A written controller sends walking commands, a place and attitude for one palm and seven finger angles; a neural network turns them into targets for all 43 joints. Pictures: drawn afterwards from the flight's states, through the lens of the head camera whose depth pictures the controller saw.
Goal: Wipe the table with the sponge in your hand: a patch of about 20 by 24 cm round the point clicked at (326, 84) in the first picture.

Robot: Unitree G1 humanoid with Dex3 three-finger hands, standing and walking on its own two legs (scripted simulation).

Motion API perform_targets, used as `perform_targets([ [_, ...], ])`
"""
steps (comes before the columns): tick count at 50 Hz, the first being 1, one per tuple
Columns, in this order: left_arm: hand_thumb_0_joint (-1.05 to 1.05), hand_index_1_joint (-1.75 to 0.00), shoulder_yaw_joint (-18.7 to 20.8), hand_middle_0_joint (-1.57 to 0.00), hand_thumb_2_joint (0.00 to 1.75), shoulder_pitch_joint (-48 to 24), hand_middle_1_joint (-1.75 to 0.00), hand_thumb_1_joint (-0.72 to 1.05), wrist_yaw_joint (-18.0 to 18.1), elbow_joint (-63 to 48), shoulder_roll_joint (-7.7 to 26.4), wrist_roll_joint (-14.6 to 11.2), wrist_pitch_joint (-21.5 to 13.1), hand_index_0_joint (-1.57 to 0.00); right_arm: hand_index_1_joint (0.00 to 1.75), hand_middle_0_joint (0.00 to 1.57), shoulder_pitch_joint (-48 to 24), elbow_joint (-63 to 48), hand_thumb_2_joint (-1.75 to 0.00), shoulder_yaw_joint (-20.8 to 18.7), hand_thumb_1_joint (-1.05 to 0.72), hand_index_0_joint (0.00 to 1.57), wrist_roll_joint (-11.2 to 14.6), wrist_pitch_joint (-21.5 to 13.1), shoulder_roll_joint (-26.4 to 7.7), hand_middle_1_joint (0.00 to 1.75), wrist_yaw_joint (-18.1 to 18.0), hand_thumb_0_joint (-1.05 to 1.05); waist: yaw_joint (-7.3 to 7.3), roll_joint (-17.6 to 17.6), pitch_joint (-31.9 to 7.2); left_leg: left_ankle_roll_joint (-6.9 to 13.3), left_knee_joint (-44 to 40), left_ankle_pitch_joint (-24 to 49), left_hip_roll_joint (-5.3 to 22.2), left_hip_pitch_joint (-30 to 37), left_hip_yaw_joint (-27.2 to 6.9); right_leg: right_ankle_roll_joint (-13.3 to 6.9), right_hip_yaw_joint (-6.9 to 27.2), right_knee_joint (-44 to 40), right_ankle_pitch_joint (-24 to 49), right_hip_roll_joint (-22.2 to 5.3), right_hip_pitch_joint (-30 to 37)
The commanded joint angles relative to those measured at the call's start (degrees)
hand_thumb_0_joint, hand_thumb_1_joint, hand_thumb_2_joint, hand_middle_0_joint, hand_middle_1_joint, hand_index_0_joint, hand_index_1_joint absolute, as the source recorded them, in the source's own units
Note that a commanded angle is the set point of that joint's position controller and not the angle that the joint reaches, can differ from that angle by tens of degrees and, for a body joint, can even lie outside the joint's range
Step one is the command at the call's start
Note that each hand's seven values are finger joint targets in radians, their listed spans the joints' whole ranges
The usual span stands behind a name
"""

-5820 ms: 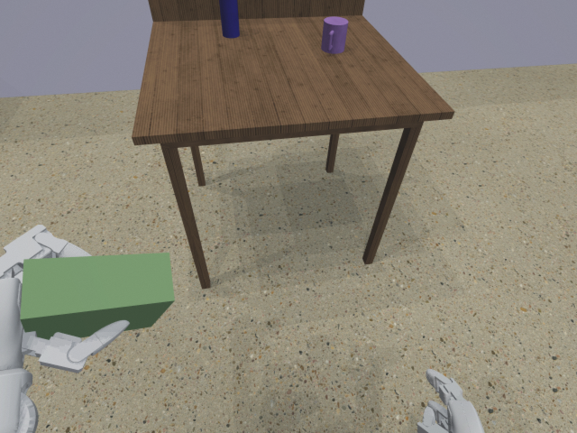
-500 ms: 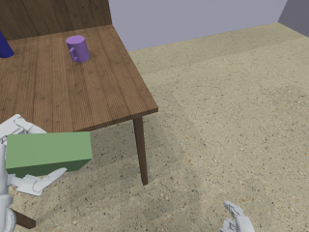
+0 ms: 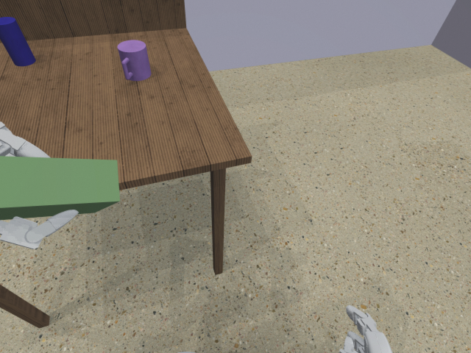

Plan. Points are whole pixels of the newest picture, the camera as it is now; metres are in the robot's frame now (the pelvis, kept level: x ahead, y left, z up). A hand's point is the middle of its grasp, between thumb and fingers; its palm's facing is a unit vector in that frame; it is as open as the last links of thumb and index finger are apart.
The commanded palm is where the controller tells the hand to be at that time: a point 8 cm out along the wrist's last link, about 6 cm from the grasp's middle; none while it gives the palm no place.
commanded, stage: look again from close up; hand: left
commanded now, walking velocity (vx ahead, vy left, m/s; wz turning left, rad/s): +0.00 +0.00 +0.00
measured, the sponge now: (71, 190) +0.26 +0.25 +0.18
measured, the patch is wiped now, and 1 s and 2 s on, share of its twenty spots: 0.00 0.00 0.00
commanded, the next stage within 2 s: shuffle to correct the standing spot in 0.18 s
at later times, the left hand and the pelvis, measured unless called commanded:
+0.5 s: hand (44, 183) +0.26 +0.29 +0.18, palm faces +0.40 -0.85 -0.34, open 9.5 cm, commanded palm +0.21 +0.32 +0.19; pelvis +0.05 +0.04 +0.00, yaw +0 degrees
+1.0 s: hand (98, 125) +0.39 +0.27 +0.18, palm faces +0.30 -0.81 -0.50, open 9.5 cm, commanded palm +0.32 +0.32 +0.19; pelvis +0.16 +0.04 +0.00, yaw +0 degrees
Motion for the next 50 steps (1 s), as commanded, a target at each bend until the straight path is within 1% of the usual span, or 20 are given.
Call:
perform_targets([
  [1,0.00,-1.60,-2.01,-1.20,1.30,4.54,-1.60,0.10,-0.68,-12.04,-0.64,-2.74,-4.26,-1.20,0.30,0.20,-2.78,-10.07,-0.90,-2.44,-0.90,0.20,0.56,-4.93,-6.96,0.30,1.88,0.00,-0.42,4.05,-8.00,0.09,-11.27,-1.24,-1.62,8.13,1.54,-1.19,10.82,-10.62,-19.65,-8.10,2.20],
  [2,0.00,-1.60,-3.75,-1.20,1.30,4.63,-1.60,0.10,-0.93,-15.09,-1.43,-2.74,-4.71,-1.20,0.30,0.20,-2.96,-10.41,-0.90,-2.29,-0.90,0.20,0.69,-5.41,-7.40,0.30,2.34,0.00,-0.39,4.66,-7.00,1.11,-15.77,-4.62,0.30,4.23,-2.20,-0.05,9.49,-7.51,-20.29,-6.17,4.28],
  [4,0.00,-1.60,-4.60,-1.20,1.30,5.77,-1.60,0.10,-0.84,-17.32,-2.41,-2.15,-4.28,-1.20,0.30,0.20,-5.94,-11.93,-0.90,-1.43,-0.90,0.20,1.65,-6.07,-7.43,0.30,2.85,0.00,-0.35,14.94,-1.72,3.49,-28.03,-19.76,8.05,-5.85,-10.76,2.08,4.60,6.27,-16.39,-1.13,6.93],
  [5,0.00,-1.60,-3.35,-1.20,1.30,2.47,-1.60,0.10,-0.36,-20.25,-0.95,-1.28,-4.55,-1.20,0.30,0.20,-6.38,-12.75,-0.90,-1.41,-0.90,0.20,1.71,-6.07,-6.97,0.30,3.00,0.00,-0.49,13.69,-0.62,5.11,-29.56,-22.33,10.20,-12.51,-14.59,2.56,3.56,9.67,-11.93,-0.73,10.89],
  [8,0.00,-1.60,2.37,-1.20,1.30,1.57,-1.60,0.10,0.50,-20.60,3.52,-0.52,-4.65,-1.20,0.30,0.20,-5.19,-13.11,-0.90,-2.31,-0.90,0.20,0.91,-6.31,-7.75,0.30,3.10,0.00,-0.45,0.61,-5.74,3.87,-20.90,-8.40,7.26,-6.17,-8.04,2.51,3.88,2.74,-6.90,-1.80,12.98],
  [9,0.00,-1.60,7.34,-1.20,1.30,0.35,-1.60,0.10,1.10,-22.66,8.61,-0.47,-4.59,-1.20,0.30,0.20,-5.88,-13.22,-0.90,-2.18,-0.90,0.20,0.48,-6.23,-7.81,0.30,2.99,0.00,-0.45,1.94,-6.78,3.25,-20.87,-8.13,6.92,-4.33,-7.39,2.41,4.24,1.60,-8.10,-1.71,12.67],
  [12,0.00,-1.60,6.75,-1.20,1.30,-2.10,-1.60,0.10,1.18,-22.74,6.58,-1.04,-5.54,-1.20,0.30,0.20,-5.53,-13.04,-0.90,-1.60,-0.90,0.20,-0.52,-5.96,-7.09,0.30,2.61,0.00,-1.07,12.37,-6.92,2.10,-19.54,-3.26,5.36,-1.62,-8.83,0.85,5.74,-3.07,-4.01,-3.01,12.53],
  [17,0.00,-1.60,1.89,-1.20,1.30,4.61,-1.60,0.10,0.46,-22.64,0.40,-1.54,-4.94,-1.20,0.30,0.20,-4.68,-12.63,-0.90,-2.43,-0.90,0.20,-0.55,-6.40,-7.67,0.30,3.13,0.00,-1.40,7.07,-14.25,1.55,-13.51,3.03,3.36,7.42,-5.63,-0.18,6.41,-4.18,-2.51,-3.10,11.29],
  [19,0.00,-1.60,-0.22,-1.20,1.30,8.55,-1.60,0.10,0.12,-20.07,-2.57,-1.73,-3.81,-1.20,0.30,0.20,-4.77,-12.73,-0.90,-2.62,-0.90,0.20,-0.58,-5.99,-7.89,0.30,3.25,0.00,-1.77,6.58,-12.53,1.97,-13.52,-0.58,3.28,6.44,-6.07,-0.52,6.08,-3.70,-5.45,-2.89,9.15],
  [26,0.00,-1.60,1.54,-1.20,1.30,5.55,-1.60,0.10,0.85,-17.38,0.09,-1.16,-1.72,-1.20,0.30,0.20,-4.62,-13.55,-0.90,-2.33,-0.90,0.20,-0.05,-2.35,-8.19,0.30,1.78,0.00,-2.37,3.74,-5.63,3.86,-12.19,-3.65,4.55,0.61,-8.93,-0.88,5.25,0.58,-7.70,-3.27,5.61],
  [34,0.00,-1.60,3.55,-1.20,1.30,0.34,-1.60,0.10,1.94,-25.50,3.80,-1.37,-3.24,-1.20,0.30,0.20,-6.02,-13.98,-0.90,-2.64,-0.90,0.20,0.52,-1.64,-7.75,0.30,2.17,0.00,-2.26,-2.63,-9.20,1.32,6.63,10.64,-1.64,-3.41,1.87,-7.28,18.41,2.49,15.00,-14.83,15.96],
  [36,0.00,-1.60,3.78,-1.20,1.30,2.06,-1.60,0.10,2.01,-26.76,3.26,-1.98,-3.30,-1.20,0.30,0.20,-4.23,-13.40,-0.90,-3.14,-0.90,0.20,0.80,-1.47,-8.22,0.30,2.57,0.00,-4.07,4.96,-11.08,2.97,-3.64,20.42,0.11,9.38,-2.08,-3.34,9.46,15.61,17.47,-9.54,7.57],
  [37,0.00,-1.60,4.42,-1.20,1.30,4.33,-1.60,0.10,1.87,-28.07,3.35,-2.29,-3.53,-1.20,0.30,0.20,-3.94,-13.52,-0.90,-3.53,-0.90,0.20,0.79,-1.43,-8.69,0.30,2.57,0.00,-4.61,15.09,-13.00,5.90,-7.03,32.74,5.45,22.20,-11.56,1.14,1.39,26.14,8.30,-2.28,-5.37],
  [38,0.00,-1.60,4.22,-1.20,1.30,6.11,-1.60,0.10,1.67,-28.12,3.15,-2.34,-3.41,-1.20,0.30,0.20,-3.48,-13.91,-0.90,-3.75,-0.90,0.20,-0.03,-1.27,-7.71,0.30,3.11,0.00,-5.07,20.58,-12.62,9.65,-10.70,41.79,12.20,31.09,-23.10,1.87,1.02,35.47,-17.71,0.87,-18.61],
  [39,0.00,-1.60,4.63,-1.20,1.30,6.36,-1.60,0.10,1.61,-28.69,3.53,-2.01,-3.43,-1.20,0.30,0.20,-3.02,-14.05,-0.90,-3.99,-0.90,0.20,-0.48,-1.53,-7.19,0.30,3.75,0.00,-5.55,18.65,-11.03,9.65,-10.38,46.54,13.83,36.84,-25.58,0.66,2.17,42.34,-24.57,1.27,-26.69],
  [40,0.00,-1.60,4.52,-1.20,1.30,7.56,-1.60,0.10,1.54,-27.75,3.18,-2.02,-2.97,-1.20,0.30,0.20,-2.85,-13.71,-0.90,-4.28,-0.90,0.20,-1.18,-1.12,-7.50,0.30,4.08,0.00,-5.71,10.93,-10.33,9.63,-10.02,44.67,14.34,36.10,-25.27,0.09,2.48,45.17,-23.42,0.25,-29.43],
  [42,0.00,-1.60,5.53,-1.20,1.30,11.65,-1.60,0.10,1.48,-26.04,2.33,-2.52,-1.82,-1.20,0.30,0.20,-2.70,-13.84,-0.90,-5.47,-0.90,0.20,-0.17,-0.29,-8.58,0.30,3.98,0.00,-5.14,4.47,-6.74,10.48,-11.13,37.88,12.65,30.26,-18.33,0.34,0.61,41.83,-20.28,-1.16,-30.92],
  [44,0.00,-1.60,6.65,-1.20,1.30,14.81,-1.60,0.10,1.51,-25.12,2.46,-2.56,-1.50,-1.20,0.30,0.20,-4.05,-14.04,-0.90,-4.95,-0.90,0.20,0.53,0.05,-8.18,0.30,3.56,0.00,-3.68,6.78,-4.96,7.90,-12.85,37.29,9.04,22.73,-9.90,0.70,-3.22,31.21,-13.67,-1.75,-24.38],
  [47,0.00,-1.60,6.80,-1.20,1.30,19.18,-1.60,0.10,1.25,-22.78,2.40,-2.98,-1.50,-1.20,0.30,0.20,-3.77,-14.18,-0.90,-3.72,-0.90,0.20,0.40,0.56,-7.70,0.30,2.82,0.00,-2.93,10.65,-6.01,2.70,-8.56,40.26,5.10,7.12,-0.97,0.18,-8.52,10.94,0.10,0.30,0.99],
  [50,0.00,-1.60,7.54,-1.20,1.30,18.21,-1.60,0.10,1.38,-22.63,3.29,-3.07,-0.93,-1.20,0.30,0.20,-5.28,-14.46,-0.90,-3.48,-0.90,0.20,0.80,0.65,-8.14,0.30,1.67,0.00,-0.27,4.20,-13.82,1.22,12.08,29.21,2.85,-3.56,0.94,-2.12,-6.20,-1.00,10.99,-2.41,25.98],
])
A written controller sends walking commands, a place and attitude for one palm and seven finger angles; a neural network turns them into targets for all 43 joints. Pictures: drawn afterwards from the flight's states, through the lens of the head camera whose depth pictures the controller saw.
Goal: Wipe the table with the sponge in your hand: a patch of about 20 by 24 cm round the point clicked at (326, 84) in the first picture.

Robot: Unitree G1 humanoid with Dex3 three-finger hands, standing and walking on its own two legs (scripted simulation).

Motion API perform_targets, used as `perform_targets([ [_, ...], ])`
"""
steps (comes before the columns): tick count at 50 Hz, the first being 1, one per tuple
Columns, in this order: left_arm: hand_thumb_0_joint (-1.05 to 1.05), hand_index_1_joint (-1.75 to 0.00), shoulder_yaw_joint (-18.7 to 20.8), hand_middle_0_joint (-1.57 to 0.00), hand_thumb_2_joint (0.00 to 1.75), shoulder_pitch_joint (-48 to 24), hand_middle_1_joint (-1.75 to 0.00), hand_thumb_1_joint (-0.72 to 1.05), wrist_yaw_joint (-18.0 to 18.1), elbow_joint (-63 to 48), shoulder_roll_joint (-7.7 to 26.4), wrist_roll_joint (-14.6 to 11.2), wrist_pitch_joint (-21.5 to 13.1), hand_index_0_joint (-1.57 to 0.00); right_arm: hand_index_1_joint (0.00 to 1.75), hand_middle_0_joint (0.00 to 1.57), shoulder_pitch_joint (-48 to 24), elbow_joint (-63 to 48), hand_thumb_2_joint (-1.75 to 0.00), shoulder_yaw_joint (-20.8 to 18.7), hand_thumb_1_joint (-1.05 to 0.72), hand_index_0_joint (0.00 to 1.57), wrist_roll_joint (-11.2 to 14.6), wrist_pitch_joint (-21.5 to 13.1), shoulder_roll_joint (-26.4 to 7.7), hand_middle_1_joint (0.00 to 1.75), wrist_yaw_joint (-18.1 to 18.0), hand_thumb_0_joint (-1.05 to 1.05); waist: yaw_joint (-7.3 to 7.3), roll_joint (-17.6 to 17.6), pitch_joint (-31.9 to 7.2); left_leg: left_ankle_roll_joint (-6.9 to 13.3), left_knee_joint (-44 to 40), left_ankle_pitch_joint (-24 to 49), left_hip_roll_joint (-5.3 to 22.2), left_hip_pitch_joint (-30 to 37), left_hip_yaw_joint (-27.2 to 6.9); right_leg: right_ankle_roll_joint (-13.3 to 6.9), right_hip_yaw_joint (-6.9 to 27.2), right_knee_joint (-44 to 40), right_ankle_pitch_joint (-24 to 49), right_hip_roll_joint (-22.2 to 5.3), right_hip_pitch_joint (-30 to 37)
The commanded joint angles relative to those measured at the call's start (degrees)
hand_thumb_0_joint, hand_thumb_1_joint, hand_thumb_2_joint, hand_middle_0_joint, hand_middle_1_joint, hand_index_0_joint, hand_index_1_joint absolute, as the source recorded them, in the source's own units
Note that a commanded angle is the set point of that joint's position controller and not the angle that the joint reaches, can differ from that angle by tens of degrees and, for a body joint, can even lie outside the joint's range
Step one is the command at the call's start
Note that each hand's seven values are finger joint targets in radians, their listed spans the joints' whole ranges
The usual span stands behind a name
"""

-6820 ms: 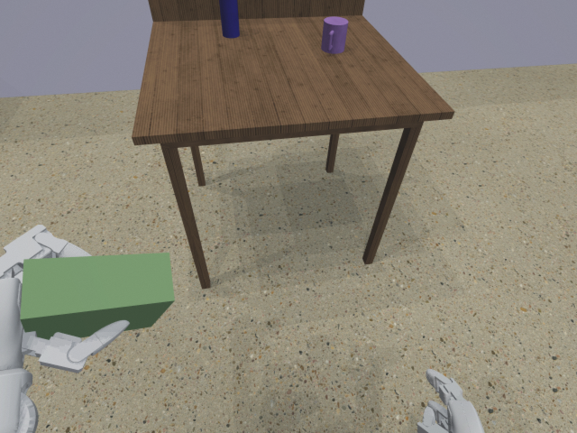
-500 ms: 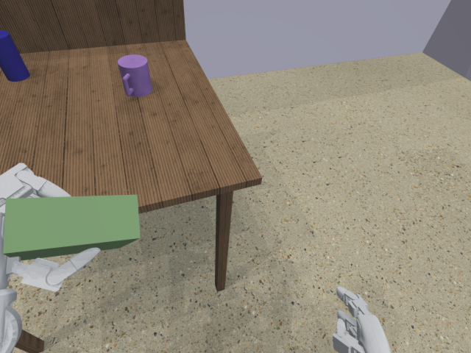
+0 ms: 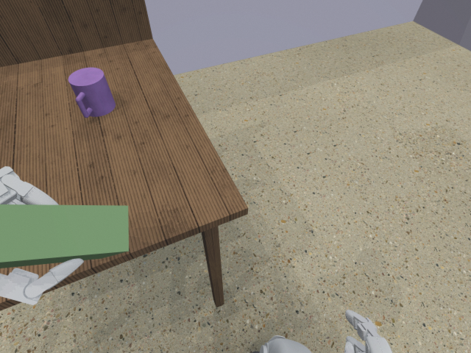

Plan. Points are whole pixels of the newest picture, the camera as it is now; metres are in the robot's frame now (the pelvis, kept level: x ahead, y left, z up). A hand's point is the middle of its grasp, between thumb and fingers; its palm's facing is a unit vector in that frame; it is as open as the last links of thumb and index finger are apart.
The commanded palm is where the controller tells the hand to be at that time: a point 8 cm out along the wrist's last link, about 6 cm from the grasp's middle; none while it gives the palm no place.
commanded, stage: shuffle to correct the standing spot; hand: left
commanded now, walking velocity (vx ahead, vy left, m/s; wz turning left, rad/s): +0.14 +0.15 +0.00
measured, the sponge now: (77, 236) +0.23 +0.20 +0.16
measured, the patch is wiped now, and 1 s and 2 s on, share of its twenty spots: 0.00 0.00 0.00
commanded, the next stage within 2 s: come to a stop and stand still in 0.40 s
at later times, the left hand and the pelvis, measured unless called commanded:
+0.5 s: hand (0, 186) +0.28 +0.29 +0.20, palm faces +0.46 -0.80 -0.39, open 9.5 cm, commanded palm +0.23 +0.32 +0.19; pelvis +0.07 +0.04 +0.00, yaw +1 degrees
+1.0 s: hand (4, 188) +0.29 +0.30 +0.18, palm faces +0.39 -0.82 -0.42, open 9.5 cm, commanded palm +0.24 +0.33 +0.19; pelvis +0.08 +0.05 +0.01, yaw +0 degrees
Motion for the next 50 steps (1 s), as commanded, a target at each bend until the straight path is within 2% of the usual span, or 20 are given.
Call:
perform_targets([
  [1,0.00,-1.60,9.41,-1.20,1.30,-0.76,-1.60,0.10,1.60,-7.42,9.67,-0.43,-2.29,-1.20,0.30,0.20,-8.85,-8.58,-0.90,-3.08,-0.90,0.20,0.61,-2.59,-8.27,0.30,-1.20,0.00,5.93,-7.54,-19.11,-2.30,34.21,22.67,2.71,-26.78,1.42,-7.38,15.92,-11.83,17.19,-13.56,44.04],
  [2,0.00,-1.60,11.79,-1.20,1.30,-4.23,-1.60,0.10,1.55,-7.65,11.17,-0.59,-3.55,-1.20,0.30,0.20,-9.23,-8.97,-0.90,-3.71,-0.90,0.20,-0.05,-2.87,-9.30,0.30,-0.96,0.00,5.00,-12.46,-21.15,-1.82,49.15,-2.19,-0.55,-35.40,-2.29,-12.02,36.94,-16.19,19.57,-24.87,43.19],
  [3,0.00,-1.60,12.31,-1.20,1.30,-8.40,-1.60,0.10,1.76,-8.48,11.14,-0.09,-4.33,-1.20,0.30,0.20,-7.86,-8.21,-0.90,-3.51,-0.90,0.20,-0.83,-2.61,-9.48,0.30,-1.12,0.00,4.55,-8.31,-17.21,-2.44,52.65,-2.53,2.92,-34.57,-7.87,-12.03,41.60,-22.05,3.81,-28.20,32.86],
  [4,0.00,-1.60,11.48,-1.20,1.30,-8.92,-1.60,0.10,1.40,-8.21,11.05,0.07,-4.51,-1.20,0.30,0.20,-7.00,-6.92,-0.90,-4.00,-0.90,0.20,-0.62,-1.92,-9.73,0.30,-0.35,0.00,4.05,-8.81,-13.45,-3.29,55.08,-1.60,3.61,-35.12,-8.34,-11.36,45.71,-25.77,-9.31,-28.22,26.46],
  [7,0.00,-1.60,6.87,-1.20,1.30,-9.15,-1.60,0.10,0.59,-9.01,8.06,1.15,-4.73,-1.20,0.30,0.20,-9.01,-5.09,-0.90,-2.25,-0.90,0.20,-0.71,-1.54,-7.96,0.30,0.79,0.00,3.97,-0.35,-6.59,-4.26,48.94,7.95,7.99,-30.61,-6.91,-8.72,27.02,-25.51,-5.32,-21.84,10.59],
  [8,0.00,-1.60,5.22,-1.20,1.30,-10.18,-1.60,0.10,0.60,-8.79,6.97,1.19,-4.40,-1.20,0.30,0.20,-8.81,-4.72,-0.90,-1.76,-0.90,0.20,-0.81,-1.35,-7.60,0.30,0.73,0.00,3.62,-1.31,-6.10,-4.51,46.17,10.07,8.13,-29.01,-5.26,-7.60,21.75,-26.32,-4.65,-20.43,7.57],
  [9,0.00,-1.60,4.66,-1.20,1.30,-15.30,-1.60,0.10,0.69,-12.77,8.18,1.14,-4.36,-1.20,0.30,0.20,-9.70,-4.60,-0.90,-2.25,-0.90,0.20,-0.86,-1.34,-8.18,0.30,0.64,0.00,3.59,-2.08,-6.96,-4.34,43.15,9.12,8.71,-25.87,-5.28,-7.97,22.83,-26.87,-7.70,-21.09,4.03],
  [12,0.00,-1.60,3.87,-1.20,1.30,-12.94,-1.60,0.10,1.46,-10.73,7.03,0.92,-3.55,-1.20,0.30,0.20,-8.93,-4.11,-0.90,-1.73,-0.90,0.20,-1.58,-2.86,-7.49,0.30,-0.54,0.00,3.43,-2.29,-6.94,-4.63,29.01,15.14,7.79,-23.96,0.77,-5.81,15.79,-27.58,-9.13,-17.67,6.77],
  [17,0.00,-1.60,6.23,-1.20,1.30,-7.32,-1.60,0.10,3.12,-8.41,7.33,0.41,-2.03,-1.20,0.30,0.20,-8.87,-5.72,-0.90,-1.42,-0.90,0.20,-1.49,-4.05,-6.22,0.30,-2.10,0.00,5.08,-6.71,-9.94,-4.07,8.47,13.50,4.08,-16.06,6.21,-4.66,15.49,-23.82,-6.16,-16.48,13.62],
  [21,0.00,-1.60,4.57,-1.20,1.30,-7.94,-1.60,0.10,3.48,-5.14,5.47,0.17,-0.77,-1.20,0.30,0.20,-8.70,-6.81,-0.90,-1.81,-0.90,0.20,-0.55,-3.88,-6.87,0.30,-2.59,0.00,4.65,-11.54,-7.75,-3.11,-0.26,9.79,3.83,-11.06,5.28,-3.36,17.00,-21.80,-8.43,-15.74,13.63],
  [24,0.00,-1.60,2.48,-1.20,1.30,-13.16,-1.60,0.10,3.30,-4.34,4.38,0.09,-0.41,-1.20,0.30,0.20,-9.60,-7.04,-0.90,-2.46,-0.90,0.20,0.37,-3.42,-8.73,0.30,-2.61,0.00,3.41,-4.97,-6.39,-1.82,-5.28,12.85,6.87,-8.46,0.66,-1.10,16.17,-15.64,-3.83,-12.29,12.35],
  [26,0.00,-1.60,1.32,-1.20,1.30,-11.89,-1.60,0.10,3.32,-5.26,3.99,0.98,-0.22,-1.20,0.30,0.20,-8.98,-7.70,-0.90,-2.78,-0.90,0.20,0.68,-3.28,-9.64,0.30,-2.40,0.00,3.75,0.90,-9.98,-0.73,-5.80,26.59,10.33,-6.93,-3.22,0.58,11.03,-8.95,6.08,-7.42,15.64],
  [27,0.00,-1.60,0.96,-1.20,1.30,-12.26,-1.60,0.10,3.11,-7.41,4.23,1.28,-0.04,-1.20,0.30,0.20,-8.97,-7.59,-0.90,-1.70,-0.90,0.20,0.28,-3.21,-8.33,0.30,-2.47,0.00,3.56,8.12,-10.56,-1.09,-8.08,34.45,11.29,-5.47,-4.99,1.76,8.00,-5.28,8.00,-5.09,14.13],
  [30,0.00,-1.60,-0.07,-1.20,1.30,-14.96,-1.60,0.10,2.71,-13.33,4.76,1.49,-0.43,-1.20,0.30,0.20,-10.06,-7.60,-0.90,-0.95,-0.90,0.20,-0.69,-4.42,-7.04,0.30,-2.32,0.00,3.81,10.88,-9.84,-2.68,-10.50,49.77,13.65,-1.89,-7.27,1.78,7.08,-2.95,-7.05,-1.73,10.94],
  [35,0.00,-1.60,2.79,-1.20,1.30,-9.42,-1.60,0.10,2.92,-16.62,6.55,1.05,-0.04,-1.20,0.30,0.20,-8.49,-7.35,-0.90,-1.45,-0.90,0.20,-1.26,-5.49,-6.69,0.30,-0.95,0.00,3.33,11.11,-12.35,-4.99,-7.20,62.83,15.30,5.77,-5.49,1.13,7.01,-8.45,-6.56,-0.13,10.37],
  [38,0.00,-1.60,5.23,-1.20,1.30,-5.80,-1.60,0.10,2.90,-15.22,7.66,0.43,0.30,-1.20,0.30,0.20,-8.13,-7.62,-0.90,-1.50,-0.90,0.20,-0.70,-4.74,-6.87,0.30,-0.61,0.00,3.38,9.50,-14.01,-5.86,-2.42,59.17,13.52,0.48,-2.75,0.16,7.60,-17.92,9.44,-0.23,20.57],
  [40,0.00,-1.60,5.19,-1.20,1.30,-2.63,-1.60,0.10,2.86,-11.88,5.95,-0.69,0.74,-1.20,0.30,0.20,-8.12,-7.61,-0.90,-1.58,-0.90,0.20,0.06,-4.37,-7.09,0.30,-0.80,0.00,3.02,1.72,-16.56,-6.42,1.88,50.20,10.56,-5.74,-0.63,-2.46,11.61,-16.33,29.56,-3.66,28.10],
  [42,0.00,-1.60,5.18,-1.20,1.30,0.06,-1.60,0.10,2.94,-9.15,5.35,-1.48,1.48,-1.20,0.30,0.20,-7.66,-7.46,-0.90,-1.71,-0.90,0.20,0.46,-4.08,-7.32,0.30,-1.29,0.00,2.63,-2.43,-17.26,-6.12,1.46,39.92,8.34,-6.48,-0.39,-3.66,14.51,-15.12,36.99,-7.14,27.26],
  [46,0.00,-1.60,3.91,-1.20,1.30,-0.33,-1.60,0.10,2.97,-6.54,4.41,-1.48,2.44,-1.20,0.30,0.20,-9.48,-6.91,-0.90,-1.05,-0.90,0.20,0.27,-2.99,-7.20,0.30,-2.60,0.00,3.02,1.26,-13.19,-4.35,-7.68,30.13,10.69,-6.98,-2.12,0.56,13.19,-16.91,20.16,-4.42,22.48],
  [50,0.00,-1.60,1.39,-1.20,1.30,-5.88,-1.60,0.10,3.54,-7.05,4.12,-0.91,3.20,-1.20,0.30,0.20,-10.97,-6.60,-0.90,-0.94,-0.90,0.20,0.14,-3.11,-7.64,0.30,-3.93,0.00,3.15,-0.12,-11.07,-3.47,-9.30,21.79,9.57,-7.43,-1.93,0.94,14.51,-19.91,13.87,-4.71,21.40],
])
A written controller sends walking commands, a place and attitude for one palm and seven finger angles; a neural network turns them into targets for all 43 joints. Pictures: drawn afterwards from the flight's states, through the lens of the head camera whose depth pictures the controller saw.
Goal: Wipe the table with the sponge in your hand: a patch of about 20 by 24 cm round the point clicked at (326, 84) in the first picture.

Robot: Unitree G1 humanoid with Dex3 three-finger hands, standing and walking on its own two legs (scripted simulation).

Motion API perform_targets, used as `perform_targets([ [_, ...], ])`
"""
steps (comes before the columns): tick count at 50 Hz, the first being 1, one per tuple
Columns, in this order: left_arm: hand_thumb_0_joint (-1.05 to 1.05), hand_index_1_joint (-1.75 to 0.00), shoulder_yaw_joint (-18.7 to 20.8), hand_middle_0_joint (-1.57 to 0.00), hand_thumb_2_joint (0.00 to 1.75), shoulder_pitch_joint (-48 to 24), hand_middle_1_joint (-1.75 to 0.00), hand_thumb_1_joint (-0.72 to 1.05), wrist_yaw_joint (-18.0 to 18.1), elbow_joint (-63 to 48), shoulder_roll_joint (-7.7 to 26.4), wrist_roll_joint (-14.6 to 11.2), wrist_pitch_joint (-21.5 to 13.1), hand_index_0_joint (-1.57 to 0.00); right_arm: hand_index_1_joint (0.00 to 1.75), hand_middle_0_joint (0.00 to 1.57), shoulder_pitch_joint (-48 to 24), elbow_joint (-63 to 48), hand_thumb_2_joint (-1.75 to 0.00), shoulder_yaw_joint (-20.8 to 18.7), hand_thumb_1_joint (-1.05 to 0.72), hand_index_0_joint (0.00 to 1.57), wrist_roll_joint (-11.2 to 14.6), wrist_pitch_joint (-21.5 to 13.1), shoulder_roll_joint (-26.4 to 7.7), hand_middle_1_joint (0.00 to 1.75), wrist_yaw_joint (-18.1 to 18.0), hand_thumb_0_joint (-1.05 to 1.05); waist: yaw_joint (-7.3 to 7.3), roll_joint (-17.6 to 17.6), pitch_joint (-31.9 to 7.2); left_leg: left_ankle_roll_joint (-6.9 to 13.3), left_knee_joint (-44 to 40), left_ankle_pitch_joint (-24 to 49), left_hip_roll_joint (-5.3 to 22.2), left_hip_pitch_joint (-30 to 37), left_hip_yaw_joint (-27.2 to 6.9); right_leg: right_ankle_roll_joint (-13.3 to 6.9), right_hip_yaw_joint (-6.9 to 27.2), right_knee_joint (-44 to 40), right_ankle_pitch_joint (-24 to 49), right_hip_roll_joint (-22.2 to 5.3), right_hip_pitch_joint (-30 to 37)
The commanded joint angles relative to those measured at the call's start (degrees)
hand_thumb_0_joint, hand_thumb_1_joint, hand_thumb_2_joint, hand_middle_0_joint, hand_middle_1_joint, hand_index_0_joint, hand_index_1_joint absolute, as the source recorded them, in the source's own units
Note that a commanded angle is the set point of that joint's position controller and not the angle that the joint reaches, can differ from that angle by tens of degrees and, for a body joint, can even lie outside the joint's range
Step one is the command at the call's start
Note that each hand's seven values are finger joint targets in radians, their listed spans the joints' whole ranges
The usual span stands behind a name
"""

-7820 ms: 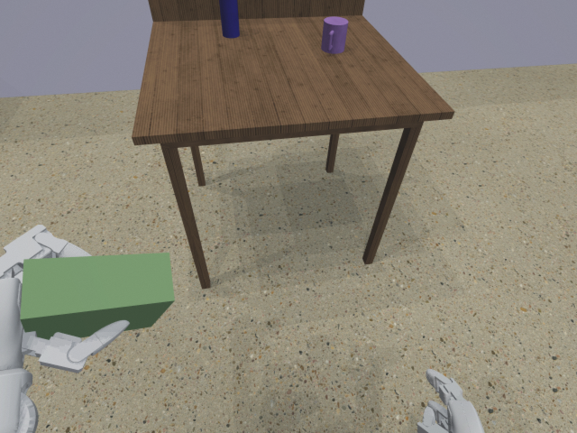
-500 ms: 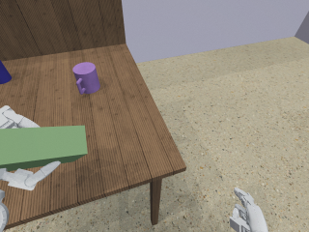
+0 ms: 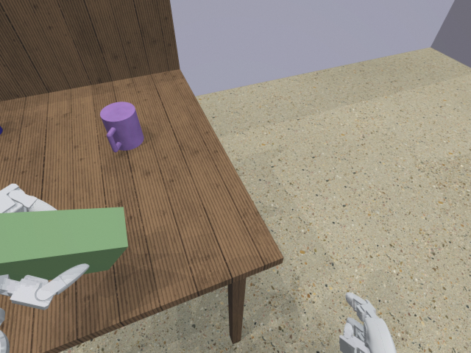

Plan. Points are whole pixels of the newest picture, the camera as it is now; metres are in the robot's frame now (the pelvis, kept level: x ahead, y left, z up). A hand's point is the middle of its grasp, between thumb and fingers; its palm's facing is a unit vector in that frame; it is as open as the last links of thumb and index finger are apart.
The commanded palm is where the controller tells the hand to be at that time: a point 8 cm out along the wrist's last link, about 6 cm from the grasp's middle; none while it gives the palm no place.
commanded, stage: come to a stop and stand still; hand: left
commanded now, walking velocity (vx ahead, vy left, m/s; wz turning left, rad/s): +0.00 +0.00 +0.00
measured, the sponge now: (82, 245) +0.22 +0.21 +0.15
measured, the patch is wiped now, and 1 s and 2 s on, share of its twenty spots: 0.00 0.00 0.00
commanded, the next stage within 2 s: look again from close up in 0.42 s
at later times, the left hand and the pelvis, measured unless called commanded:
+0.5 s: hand (43, 259) +0.20 +0.25 +0.15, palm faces +0.39 -0.83 -0.40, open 9.5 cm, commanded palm +0.14 +0.28 +0.18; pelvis -0.02 +0.00 +0.01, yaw +0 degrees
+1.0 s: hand out of the picture +0.23 +0.31 +0.17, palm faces +0.43 -0.84 -0.34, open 9.5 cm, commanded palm +0.17 +0.33 +0.18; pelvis +0.01 +0.05 +0.00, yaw +1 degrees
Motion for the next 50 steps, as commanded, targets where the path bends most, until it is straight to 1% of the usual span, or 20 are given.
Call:
perform_targets([
  [1,0.00,-1.60,4.00,-1.20,1.30,-7.05,-1.60,0.10,1.70,-11.46,7.66,0.28,-2.43,-1.20,0.30,0.20,-5.75,-9.22,-0.90,-2.36,-0.90,0.20,-0.17,-3.21,-6.66,0.30,-1.45,0.00,0.67,-0.12,-7.47,0.55,-5.92,7.33,3.63,-0.66,-5.13,2.08,8.71,-4.67,12.61,-6.89,5.61],
  [5,0.00,-1.60,1.89,-1.20,1.30,-13.63,-1.60,0.10,2.54,-13.77,7.61,1.28,-2.51,-1.20,0.30,0.20,-6.01,-8.49,-0.90,-2.38,-0.90,0.20,-0.47,-3.75,-6.90,0.30,-1.82,0.00,0.51,1.99,-2.06,1.14,-7.51,-3.69,1.56,-0.95,-4.65,2.06,11.43,-11.75,-5.30,-7.39,-0.70],
  [9,0.00,-1.60,3.10,-1.20,1.30,-13.27,-1.60,0.10,3.29,-11.90,9.06,1.75,-2.18,-1.20,0.30,0.20,-5.58,-8.34,-0.90,-2.81,-0.90,0.20,-0.34,-3.68,-7.33,0.30,-1.42,0.00,0.49,2.35,-0.30,0.92,-7.55,-6.37,0.58,-0.92,-4.60,1.90,12.26,-15.39,-12.69,-7.70,-2.73],
  [17,0.00,-1.60,3.10,-1.20,1.30,-7.14,-1.60,0.10,2.42,-9.20,7.21,1.20,-1.62,-1.20,0.30,0.20,-4.54,-9.83,-0.90,-2.82,-0.90,0.20,-0.05,-2.71,-7.46,0.30,-0.46,0.00,0.79,0.35,-3.59,0.94,-9.32,-2.16,1.13,-2.74,-5.50,2.40,9.20,-12.41,-6.02,-5.93,3.32],
  [24,0.00,-1.60,4.68,-1.20,1.30,-7.13,-1.60,0.10,2.31,-11.89,9.29,1.00,-1.72,-1.20,0.30,0.20,-5.19,-9.14,-0.90,-2.76,-0.90,0.20,-0.14,-3.50,-7.50,0.30,-0.59,0.00,0.91,-0.12,-7.21,0.98,-7.97,4.88,1.49,-0.51,-5.50,2.31,8.07,-8.79,5.62,-5.89,5.95],
  [25,0.00,-1.60,35.88,-1.20,1.30,-66.23,-1.60,0.10,0.97,-24.69,54.89,9.88,-8.18,-1.20,0.30,0.20,4.52,-7.91,-0.90,-3.56,-0.90,0.20,-2.29,-6.02,-8.58,0.30,-0.73,0.00,0.98,-10.54,5.75,1.38,0.72,7.33,2.80,-7.57,-1.73,10.32,8.45,-13.35,10.77,-7.80,-6.56],
  [26,0.00,-1.60,15.18,-1.20,1.30,-32.98,-1.60,0.10,-1.62,7.98,21.52,5.00,-6.56,-1.20,0.30,0.20,-0.36,-4.69,-0.90,-1.58,-0.90,0.20,-1.49,-5.87,-3.01,0.30,-0.21,0.00,1.82,-4.54,-10.32,2.57,-2.02,9.46,-0.73,-1.12,-4.00,2.90,9.28,-6.17,9.93,-10.99,0.91],
  [27,0.00,-1.60,11.27,-1.20,1.30,-16.58,-1.60,0.10,-1.28,5.17,15.03,2.29,-6.88,-1.20,0.30,0.20,-1.73,-8.82,-0.90,-3.08,-0.90,0.20,-0.34,-6.72,-4.99,0.30,-0.11,0.00,4.86,-3.06,-4.18,1.11,-1.35,7.17,-0.03,-1.05,-3.65,4.59,13.92,-10.22,10.70,-9.59,0.48],
  [28,0.00,-1.60,6.21,-1.20,1.30,-13.25,-1.60,0.10,-1.81,4.89,9.77,1.47,-7.05,-1.20,0.30,0.20,-0.43,-8.89,-0.90,-3.60,-0.90,0.20,-0.34,-7.03,-7.50,0.30,0.35,0.00,3.52,0.81,-7.41,1.04,-3.28,5.89,-1.06,-0.69,-3.83,3.15,13.66,-7.47,10.59,-10.19,5.27],
  [29,0.00,-1.60,2.56,-1.20,1.30,-10.25,-1.60,0.10,-2.33,2.02,5.36,0.07,-7.72,-1.20,0.30,0.20,-3.34,-8.16,-0.90,-3.57,-0.90,0.20,0.48,-7.42,-6.55,0.30,0.97,0.00,3.01,6.92,-11.02,1.68,-4.73,5.51,-0.20,2.20,-3.55,2.73,11.91,-4.39,8.81,-9.70,5.64],
  [30,0.00,-1.60,2.95,-1.20,1.30,-10.69,-1.60,0.10,-2.04,-4.62,7.70,0.43,-8.38,-1.20,0.30,0.20,-1.96,-8.79,-0.90,-3.63,-0.90,0.20,0.10,-7.46,-7.82,0.30,1.51,0.00,3.07,5.92,-11.21,1.77,-4.84,5.15,0.37,1.60,-4.12,3.22,11.31,-4.10,6.41,-9.14,5.30],
  [33,0.00,-1.60,1.19,-1.20,1.30,-6.71,-1.60,0.10,-1.69,-10.27,7.36,0.89,-8.73,-1.20,0.30,0.20,-3.17,-9.19,-0.90,-3.13,-0.90,0.20,-0.19,-8.10,-7.34,0.30,2.28,0.00,3.23,-2.11,-9.26,2.34,-5.90,3.56,0.89,-1.16,-5.89,3.53,10.45,-5.04,1.38,-8.01,5.48],
  [34,0.00,-1.60,1.68,-1.20,1.30,-4.23,-1.60,0.10,-1.29,-8.46,7.32,0.64,-8.05,-1.20,0.30,0.20,-5.15,-8.87,-0.90,-2.93,-0.90,0.20,0.24,-8.24,-7.05,0.30,2.08,0.00,2.86,-3.45,-7.95,2.41,-6.44,2.04,1.47,0.32,-6.24,2.79,10.04,-5.34,-0.90,-7.54,2.61],
  [36,0.00,-1.60,4.85,-1.20,1.30,-7.22,-1.60,0.10,-0.90,-11.44,10.59,1.22,-8.16,-1.20,0.30,0.20,-3.97,-9.62,-0.90,-3.26,-0.90,0.20,-0.29,-8.27,-7.80,0.30,1.37,0.00,2.46,-5.97,-6.11,2.23,-7.05,2.34,1.41,-1.74,-8.09,2.08,9.31,-5.22,-1.63,-7.32,2.17],
  [38,0.00,-1.60,7.76,-1.20,1.30,-8.52,-1.60,0.10,-0.58,-11.19,12.32,0.98,-8.37,-1.20,0.30,0.20,-4.20,-9.72,-0.90,-3.25,-0.90,0.20,-0.30,-8.24,-7.56,0.30,0.58,0.00,2.19,-4.66,-5.66,2.01,-7.01,5.83,1.62,-1.13,-8.62,1.84,8.80,-3.96,3.14,-7.13,2.45],
  [39,0.00,-1.60,10.45,-1.20,1.30,-10.27,-1.60,0.10,-0.09,-12.26,14.97,1.02,-8.29,-1.20,0.30,0.20,-5.63,-9.35,-0.90,-3.08,-0.90,0.20,-0.27,-8.01,-7.63,0.30,0.12,0.00,1.92,-2.22,-6.20,1.91,-7.30,6.63,1.93,0.00,-8.77,1.91,8.81,-2.82,4.41,-6.77,1.95],
  [40,0.00,-1.60,9.00,-1.20,1.30,-11.37,-1.60,0.10,-0.18,-12.68,13.15,0.89,-8.46,-1.20,0.30,0.20,-4.85,-9.47,-0.90,-3.11,-0.90,0.20,-0.37,-7.78,-7.28,0.30,-0.34,0.00,1.74,-0.09,-6.48,1.98,-7.62,9.24,2.45,-0.55,-9.56,1.81,7.43,-1.34,7.43,-6.98,3.79],
  [44,0.00,-1.60,7.71,-1.20,1.30,-13.67,-1.60,0.10,-0.39,-15.71,12.28,0.84,-8.48,-1.20,0.30,0.20,-5.28,-9.80,-0.90,-2.91,-0.90,0.20,-0.04,-8.26,-6.65,0.30,-0.29,0.00,1.77,7.81,-10.46,0.16,-4.45,26.50,2.75,5.44,-7.79,1.52,5.92,2.07,16.42,-6.41,5.25],
  [47,0.00,-1.60,4.59,-1.20,1.30,-12.71,-1.60,0.10,-0.45,-17.34,9.82,1.12,-8.26,-1.20,0.30,0.20,-3.29,-9.54,-0.90,-3.29,-0.90,0.20,-0.60,-8.39,-6.93,0.30,0.53,0.00,1.67,7.35,-10.78,-1.37,-3.32,42.58,5.96,10.24,-8.79,1.96,3.30,3.75,12.65,-5.77,2.81],
  [50,0.00,-1.60,1.25,-1.20,1.30,-10.16,-1.60,0.10,-0.94,-15.20,5.80,1.71,-7.26,-1.20,0.30,0.20,-2.61,-9.11,-0.90,-3.60,-0.90,0.20,-0.93,-7.94,-6.88,0.30,1.95,0.00,1.52,8.24,-8.60,-1.77,-4.84,48.40,8.57,12.12,-8.69,2.10,1.76,7.28,1.42,-4.49,-1.89],
])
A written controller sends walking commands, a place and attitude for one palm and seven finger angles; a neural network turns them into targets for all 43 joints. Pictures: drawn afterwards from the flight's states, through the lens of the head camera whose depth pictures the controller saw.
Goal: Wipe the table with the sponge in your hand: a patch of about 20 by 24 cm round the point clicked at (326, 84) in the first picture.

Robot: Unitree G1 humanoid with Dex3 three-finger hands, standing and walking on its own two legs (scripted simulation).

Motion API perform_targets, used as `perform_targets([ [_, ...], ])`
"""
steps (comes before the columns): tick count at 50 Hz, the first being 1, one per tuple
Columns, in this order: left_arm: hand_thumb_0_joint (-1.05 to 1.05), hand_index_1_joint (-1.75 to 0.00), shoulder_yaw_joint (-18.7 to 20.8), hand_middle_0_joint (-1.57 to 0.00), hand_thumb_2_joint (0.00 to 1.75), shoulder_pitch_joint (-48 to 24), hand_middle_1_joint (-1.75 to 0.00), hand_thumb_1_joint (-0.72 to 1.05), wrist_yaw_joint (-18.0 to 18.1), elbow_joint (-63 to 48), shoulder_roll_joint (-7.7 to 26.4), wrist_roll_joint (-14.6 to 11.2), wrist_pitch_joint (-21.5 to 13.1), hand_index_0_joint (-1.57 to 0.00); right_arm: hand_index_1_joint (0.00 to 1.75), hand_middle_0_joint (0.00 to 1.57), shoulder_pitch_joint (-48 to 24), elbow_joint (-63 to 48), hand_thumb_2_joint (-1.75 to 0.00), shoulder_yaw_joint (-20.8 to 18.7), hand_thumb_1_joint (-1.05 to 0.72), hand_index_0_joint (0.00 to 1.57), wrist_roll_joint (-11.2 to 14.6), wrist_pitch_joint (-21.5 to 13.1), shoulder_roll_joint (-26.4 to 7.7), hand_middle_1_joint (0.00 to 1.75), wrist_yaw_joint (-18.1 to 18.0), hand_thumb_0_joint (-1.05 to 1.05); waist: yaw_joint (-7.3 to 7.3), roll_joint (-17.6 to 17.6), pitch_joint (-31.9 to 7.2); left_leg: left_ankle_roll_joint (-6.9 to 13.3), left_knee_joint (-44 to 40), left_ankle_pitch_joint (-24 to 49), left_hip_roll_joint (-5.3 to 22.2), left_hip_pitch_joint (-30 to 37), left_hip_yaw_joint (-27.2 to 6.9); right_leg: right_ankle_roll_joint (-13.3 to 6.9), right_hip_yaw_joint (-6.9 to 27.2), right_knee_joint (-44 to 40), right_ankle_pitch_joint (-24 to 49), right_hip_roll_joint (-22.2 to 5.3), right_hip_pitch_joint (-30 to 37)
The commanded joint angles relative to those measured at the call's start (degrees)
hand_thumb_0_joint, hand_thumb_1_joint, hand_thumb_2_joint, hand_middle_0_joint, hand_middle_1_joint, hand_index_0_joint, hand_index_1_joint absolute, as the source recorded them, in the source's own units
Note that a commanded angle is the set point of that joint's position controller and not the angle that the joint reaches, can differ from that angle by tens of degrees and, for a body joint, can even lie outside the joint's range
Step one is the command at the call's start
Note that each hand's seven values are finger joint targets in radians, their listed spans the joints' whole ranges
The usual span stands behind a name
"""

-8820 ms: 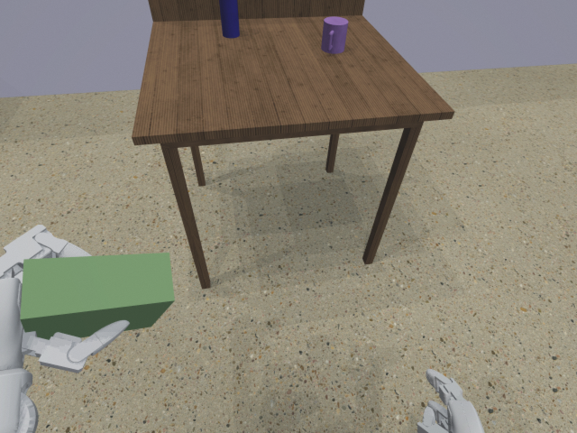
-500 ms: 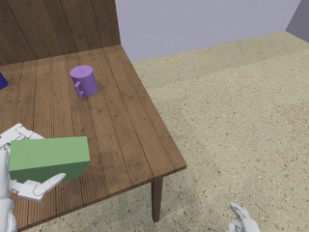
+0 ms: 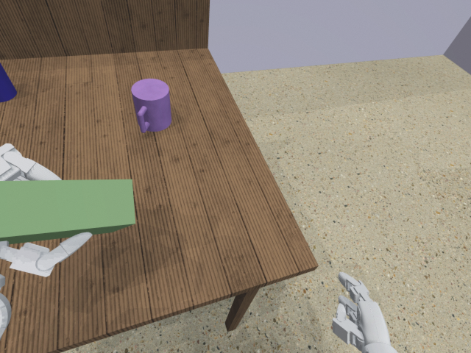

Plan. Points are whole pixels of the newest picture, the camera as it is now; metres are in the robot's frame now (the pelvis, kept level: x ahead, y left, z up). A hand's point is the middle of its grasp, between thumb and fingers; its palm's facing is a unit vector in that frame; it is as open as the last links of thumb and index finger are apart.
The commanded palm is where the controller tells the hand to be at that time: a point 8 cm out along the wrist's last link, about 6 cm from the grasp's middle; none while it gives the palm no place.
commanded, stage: come to a stop and stand still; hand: left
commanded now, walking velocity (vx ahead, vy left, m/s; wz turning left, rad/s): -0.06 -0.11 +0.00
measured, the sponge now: (85, 211) +0.24 +0.22 +0.15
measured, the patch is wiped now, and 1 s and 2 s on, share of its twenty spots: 0.00 0.00 0.00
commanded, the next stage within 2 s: none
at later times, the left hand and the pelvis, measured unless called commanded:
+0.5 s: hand (91, 235) +0.20 +0.19 +0.19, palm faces +0.32 -0.82 -0.48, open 9.5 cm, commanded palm +0.13 +0.24 +0.18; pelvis -0.04 -0.04 -0.01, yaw -1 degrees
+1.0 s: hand (71, 274) +0.17 +0.21 +0.15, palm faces +0.35 -0.87 -0.34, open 9.4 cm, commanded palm +0.11 +0.24 +0.18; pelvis -0.06 -0.03 +0.00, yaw -1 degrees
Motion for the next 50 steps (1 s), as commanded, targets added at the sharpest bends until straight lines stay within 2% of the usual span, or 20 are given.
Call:
perform_targets([
  [1,0.00,-1.60,0.10,-1.20,1.30,-1.33,-1.60,0.10,-0.13,-13.80,3.99,0.49,-3.19,-1.20,0.30,0.20,-0.61,-8.17,-0.90,-3.77,-0.90,0.20,-0.52,-2.12,-8.46,0.30,1.33,0.00,-1.23,14.52,-11.04,-6.17,-4.54,50.14,13.74,10.63,-9.05,-1.34,0.19,5.37,1.22,-0.14,-2.48],
  [5,0.00,-1.60,1.44,-1.20,1.30,-0.50,-1.60,0.10,-0.24,-10.37,4.00,0.18,-1.78,-1.20,0.30,0.20,-1.28,-9.01,-0.90,-3.42,-0.90,0.20,-0.45,-0.06,-8.59,0.30,1.50,0.00,-1.45,10.95,-8.34,-6.42,-5.31,43.34,14.14,6.08,-8.74,-1.41,-0.81,2.56,1.74,-0.19,-1.03],
  [12,0.00,-1.60,4.49,-1.20,1.30,-3.04,-1.60,0.10,0.67,-16.34,7.57,-0.87,-1.69,-1.20,0.30,0.20,-2.95,-10.78,-0.90,-2.82,-0.90,0.20,0.37,0.94,-7.96,0.30,0.32,0.00,-1.81,10.23,-13.85,-6.78,-1.54,30.13,9.21,1.62,-7.42,-2.25,2.14,-2.98,22.87,-2.26,10.71],
  [13,0.00,-1.60,36.54,-1.20,1.30,-62.37,-1.60,0.10,0.02,-28.47,51.26,11.24,-7.84,-1.20,0.30,0.20,7.17,-6.99,-0.90,-3.23,-0.90,0.20,-4.60,-3.24,-9.91,0.30,1.13,0.00,0.22,11.24,-6.80,-4.30,2.52,32.22,7.67,-6.10,-5.87,-3.09,3.26,1.14,19.77,0.15,-1.62],
  [14,0.00,-1.60,21.74,-1.20,1.30,-43.83,-1.60,0.10,-0.75,-2.36,28.56,5.84,-3.93,-1.20,0.30,0.20,2.05,-4.66,-0.90,-4.44,-0.90,0.20,-0.81,-1.98,-5.71,0.30,1.15,0.00,-1.24,22.48,-9.72,-5.74,3.77,33.74,12.72,6.93,-12.76,-6.43,2.17,8.32,8.18,-4.71,-12.18],
  [15,0.00,-1.60,13.96,-1.20,1.30,-27.35,-1.60,0.10,-1.75,-7.77,19.39,3.78,-3.72,-1.20,0.30,0.20,2.76,-7.41,-0.90,-4.98,-0.90,0.20,-1.83,-1.65,-7.16,0.30,2.18,0.00,-0.19,20.75,-13.45,-5.97,-0.73,45.53,12.05,12.78,-10.98,-5.10,0.27,10.82,3.13,-1.09,-9.73],
  [17,0.00,-1.60,7.55,-1.20,1.30,-14.90,-1.60,0.10,-3.88,-6.06,11.59,1.64,-3.78,-1.20,0.30,0.20,4.51,-8.78,-0.90,-5.32,-0.90,0.20,-1.01,-2.77,-8.34,0.30,3.85,0.00,-0.08,22.69,-20.65,-3.16,2.10,45.86,11.96,17.08,-8.66,-2.44,2.42,10.89,-1.84,-0.40,-9.10],
  [19,0.00,-1.60,2.95,-1.20,1.30,0.88,-1.60,0.10,-4.52,-6.36,3.56,-0.68,-2.79,-1.20,0.30,0.20,1.41,-9.95,-0.90,-4.88,-0.90,0.20,0.28,-2.37,-7.79,0.30,5.70,0.00,0.60,16.96,-21.19,-2.05,1.93,36.09,11.04,11.52,-6.60,-1.25,3.35,5.73,3.79,-1.30,-2.12],
  [22,0.00,-1.60,4.61,-1.20,1.30,5.19,-1.60,0.10,-4.09,-9.81,6.96,-1.59,-2.32,-1.20,0.30,0.20,-0.33,-9.85,-0.90,-4.52,-0.90,0.20,1.29,-1.76,-8.68,0.30,5.40,0.00,0.07,-5.97,-13.82,-3.09,3.13,14.66,6.46,-3.33,-4.83,-1.84,8.93,-2.53,21.36,-4.99,7.51],
  [23,0.00,-1.60,5.89,-1.20,1.30,4.29,-1.60,0.10,-3.57,-7.98,8.21,-2.14,-1.85,-1.20,0.30,0.20,-0.87,-9.06,-0.90,-4.65,-0.90,0.20,1.64,-1.65,-8.50,0.30,4.42,0.00,-0.14,-13.50,-11.59,-3.44,4.28,7.93,4.86,-3.15,-4.45,-2.19,10.48,-5.60,18.14,-6.74,4.46],
  [24,0.00,-1.60,9.59,-1.20,1.30,4.92,-1.60,0.10,-2.22,-4.92,11.33,-2.07,-1.04,-1.20,0.30,0.20,-2.32,-8.36,-0.90,-4.52,-0.90,0.20,1.94,-0.96,-8.32,0.30,3.14,0.00,-0.19,-14.34,-10.81,-3.69,4.06,3.91,3.96,-1.70,-4.22,-3.13,12.14,-8.32,11.68,-8.18,0.54],
  [25,0.00,-1.60,8.99,-1.20,1.30,2.73,-1.60,0.10,-2.18,-4.74,10.52,-2.71,-1.22,-1.20,0.30,0.20,-1.81,-8.43,-0.90,-4.13,-0.90,0.20,1.66,-0.65,-8.22,0.30,1.93,0.00,-0.59,-14.35,-8.86,-3.55,3.39,1.32,3.36,-1.59,-5.15,-3.76,12.04,-10.77,2.69,-9.00,-2.52],
  [27,0.00,-1.60,11.42,-1.20,1.30,0.93,-1.60,0.10,-1.94,-5.03,13.03,-2.86,-1.89,-1.20,0.30,0.20,-3.18,-8.43,-0.90,-3.42,-0.90,0.20,1.44,-0.61,-7.60,0.30,-0.16,0.00,-0.74,-5.66,-6.60,-3.04,0.84,-1.01,3.70,0.23,-5.69,-3.39,13.63,-13.94,-8.74,-8.82,-7.35],
  [29,0.00,-1.60,12.52,-1.20,1.30,-2.62,-1.60,0.10,-1.12,-9.06,16.07,-2.20,-2.72,-1.20,0.30,0.20,-3.95,-8.06,-0.90,-2.87,-0.90,0.20,1.29,-0.42,-8.31,0.30,-1.44,0.00,-1.01,5.49,-6.74,-2.57,-1.40,-2.08,4.08,0.85,-6.41,-3.12,14.48,-13.95,-12.39,-7.65,-7.98],
  [30,0.00,-1.60,9.36,-1.20,1.30,-2.79,-1.60,0.10,-1.32,-8.64,12.64,-2.24,-3.15,-1.20,0.30,0.20,-3.27,-8.23,-0.90,-2.43,-0.90,0.20,1.17,-0.54,-7.53,0.30,-1.83,0.00,-1.08,9.98,-6.66,-2.12,-2.66,-3.52,4.28,-0.36,-6.71,-2.81,13.44,-13.68,-12.57,-7.30,-6.56],
  [32,0.00,-1.60,8.39,-1.20,1.30,-5.13,-1.60,0.10,-1.33,-10.10,12.98,-1.58,-3.97,-1.20,0.30,0.20,-2.55,-8.18,-0.90,-2.14,-0.90,0.20,1.01,-1.38,-7.82,0.30,-1.94,0.00,-0.32,13.01,-6.86,-1.55,-3.03,-7.08,4.05,-2.29,-6.28,-1.57,13.78,-14.64,-14.01,-6.48,-4.55],
  [40,0.00,-1.60,0.79,-1.20,1.30,-4.63,-1.60,0.10,-0.79,-3.51,5.45,-0.05,-2.66,-1.20,0.30,0.20,-0.88,-6.68,-0.90,-2.05,-0.90,0.20,0.40,-3.52,-9.07,0.30,-1.57,0.00,-0.73,3.34,-7.45,-1.70,-3.12,-5.44,3.48,0.66,-6.79,-1.29,11.44,-15.69,-15.03,-4.73,-5.69],
  [43,0.00,-1.60,1.35,-1.20,1.30,-4.56,-1.60,0.10,-1.01,-0.91,6.00,-0.13,-2.15,-1.20,0.30,0.20,-0.84,-6.89,-0.90,-2.12,-0.90,0.20,0.53,-3.00,-9.30,0.30,-1.51,0.00,-0.67,-0.37,-4.59,-1.88,-0.67,-5.54,3.33,0.13,-6.51,-1.53,11.99,-17.33,-18.17,-5.38,-9.48],
  [49,0.00,-1.60,3.99,-1.20,1.30,-6.99,-1.60,0.10,-1.01,-5.59,9.08,0.49,-3.05,-1.20,0.30,0.20,-3.36,-7.78,-0.90,-1.43,-0.90,0.20,0.17,-2.73,-9.19,0.30,-0.97,0.00,-0.81,6.50,-4.80,-1.45,-6.57,-7.72,4.95,-3.32,-8.66,-1.50,9.87,-13.67,-13.02,-3.09,-5.07],
  [50,0.00,-1.60,2.04,-1.20,1.30,-7.94,-1.60,0.10,-1.25,-6.80,6.83,0.52,-3.48,-1.20,0.30,0.20,-2.91,-8.24,-0.90,-1.16,-0.90,0.20,-0.09,-2.81,-8.70,0.30,-0.98,0.00,-1.09,7.31,-5.86,-1.24,-8.92,-8.95,5.46,-4.72,-9.99,-1.43,8.65,-11.84,-11.27,-2.47,-2.03],
])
